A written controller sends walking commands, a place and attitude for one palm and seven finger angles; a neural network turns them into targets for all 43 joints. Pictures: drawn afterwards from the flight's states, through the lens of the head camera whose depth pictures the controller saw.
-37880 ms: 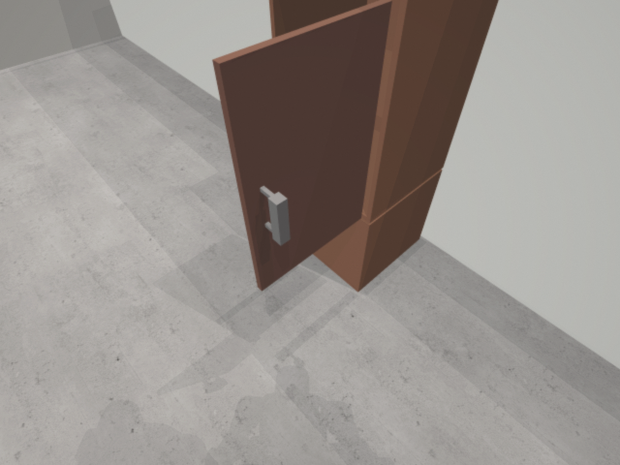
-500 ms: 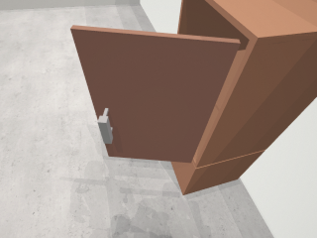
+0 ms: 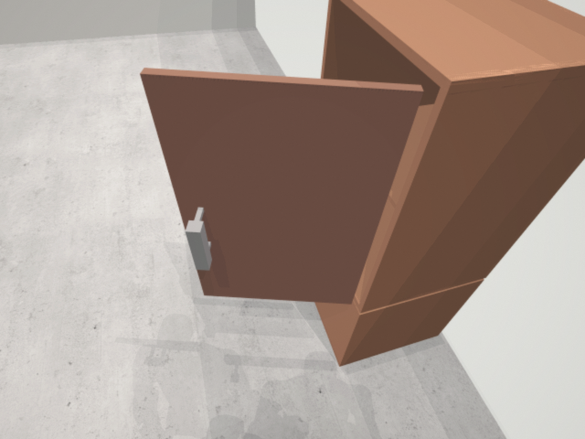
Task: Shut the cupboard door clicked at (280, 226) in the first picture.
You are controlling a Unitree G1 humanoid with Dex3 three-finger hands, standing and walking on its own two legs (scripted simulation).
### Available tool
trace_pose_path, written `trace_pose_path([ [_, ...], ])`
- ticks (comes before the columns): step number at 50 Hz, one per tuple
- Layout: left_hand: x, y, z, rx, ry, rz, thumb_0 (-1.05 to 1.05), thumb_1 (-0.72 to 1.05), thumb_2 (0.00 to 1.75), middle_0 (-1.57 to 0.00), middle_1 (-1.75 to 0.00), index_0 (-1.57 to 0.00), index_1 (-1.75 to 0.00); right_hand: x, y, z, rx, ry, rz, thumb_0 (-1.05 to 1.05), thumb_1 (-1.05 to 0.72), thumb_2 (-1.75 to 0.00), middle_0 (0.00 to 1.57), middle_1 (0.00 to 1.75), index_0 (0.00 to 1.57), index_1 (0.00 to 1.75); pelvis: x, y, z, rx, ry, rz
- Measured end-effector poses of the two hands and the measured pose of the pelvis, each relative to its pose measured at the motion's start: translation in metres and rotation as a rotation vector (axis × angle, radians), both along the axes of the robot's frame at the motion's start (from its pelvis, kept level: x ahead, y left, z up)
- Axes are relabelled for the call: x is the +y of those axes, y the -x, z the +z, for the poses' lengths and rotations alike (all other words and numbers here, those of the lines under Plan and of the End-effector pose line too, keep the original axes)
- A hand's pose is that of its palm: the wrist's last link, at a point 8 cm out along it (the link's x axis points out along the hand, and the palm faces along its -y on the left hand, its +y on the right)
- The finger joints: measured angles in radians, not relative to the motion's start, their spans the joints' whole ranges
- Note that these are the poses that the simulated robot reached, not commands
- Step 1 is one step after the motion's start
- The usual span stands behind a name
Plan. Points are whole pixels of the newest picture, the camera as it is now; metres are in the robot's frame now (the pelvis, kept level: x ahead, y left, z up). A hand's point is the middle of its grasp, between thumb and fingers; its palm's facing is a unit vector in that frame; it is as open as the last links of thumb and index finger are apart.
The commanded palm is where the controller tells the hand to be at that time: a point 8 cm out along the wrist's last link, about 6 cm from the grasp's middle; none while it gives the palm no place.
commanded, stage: come to a stop and stand still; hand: left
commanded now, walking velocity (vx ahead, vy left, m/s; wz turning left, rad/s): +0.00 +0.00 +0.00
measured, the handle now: (202, 238) +0.48 +0.21 -0.07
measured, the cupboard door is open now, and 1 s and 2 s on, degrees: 70 70 70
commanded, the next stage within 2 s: look again from close up in 0.10 s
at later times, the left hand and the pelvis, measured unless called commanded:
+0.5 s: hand out of the picture -0.01 +0.17 -0.18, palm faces +0.03 -0.98 -0.18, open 7.4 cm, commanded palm none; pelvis -0.01 +0.01 -0.01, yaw +1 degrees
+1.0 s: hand (159, 396) +0.18 +0.18 -0.01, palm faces +0.13 -0.99 +0.02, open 7.0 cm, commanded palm +0.09 +0.23 -0.08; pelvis -0.03 +0.01 -0.05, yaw +4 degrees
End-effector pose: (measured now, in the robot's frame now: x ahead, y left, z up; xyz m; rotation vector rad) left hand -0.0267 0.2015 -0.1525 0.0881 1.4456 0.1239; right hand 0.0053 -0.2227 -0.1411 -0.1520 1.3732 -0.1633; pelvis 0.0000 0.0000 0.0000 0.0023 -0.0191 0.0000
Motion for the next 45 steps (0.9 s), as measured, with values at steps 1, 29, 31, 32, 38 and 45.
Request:
trace_pose_path([
  [1,-0.001,0.001,0.000,0.001,0.003,0.001,0.00,0.91,0.90,-0.20,-0.29,-0.20,-0.30,0.001,0.005,0.000,0.015,-0.002,-0.002,0.01,-0.93,-0.90,0.20,0.30,0.20,0.30,-0.001,0.000,0.000,0.000,0.000,0.001],
  [29,0.023,-0.016,-0.001,-0.115,-0.045,-0.016,0.00,0.91,0.90,-0.20,-0.29,-0.20,-0.30,0.006,-0.002,-0.001,-0.063,0.008,0.022,0.02,-0.93,-0.90,0.20,0.30,0.20,0.30,0.009,0.006,-0.006,-0.002,0.015,0.017],
  [31,0.025,-0.017,-0.002,-0.117,-0.043,-0.018,0.00,0.91,0.90,-0.20,-0.29,-0.20,-0.30,0.005,-0.006,0.002,-0.075,0.015,0.028,0.02,-0.92,-0.90,0.20,0.30,0.20,0.30,0.010,0.006,-0.005,-0.002,0.016,0.016],
  [32,0.026,-0.017,-0.002,-0.118,-0.042,-0.019,0.00,0.91,0.90,-0.20,-0.29,-0.20,-0.30,0.005,-0.008,0.003,-0.080,0.018,0.031,0.01,-0.92,-0.90,0.20,0.30,0.20,0.30,0.010,0.006,-0.005,-0.002,0.017,0.016],
  [38,0.031,-0.014,-0.003,-0.106,-0.032,-0.020,0.00,0.91,0.90,-0.20,-0.29,-0.20,-0.30,0.007,-0.017,0.008,-0.095,0.031,0.046,0.01,-0.92,-0.90,0.20,0.30,0.20,0.30,0.015,0.006,-0.003,-0.002,0.019,0.015],
  [45,0.047,-0.123,0.099,-0.849,-0.084,0.066,0.01,0.91,0.90,-0.21,-0.31,-0.21,-0.31,0.005,-0.063,0.030,-0.494,0.064,0.116,0.01,-0.91,-0.90,0.20,0.30,0.20,0.30,0.016,0.017,-0.014,0.021,0.012,0.062],
])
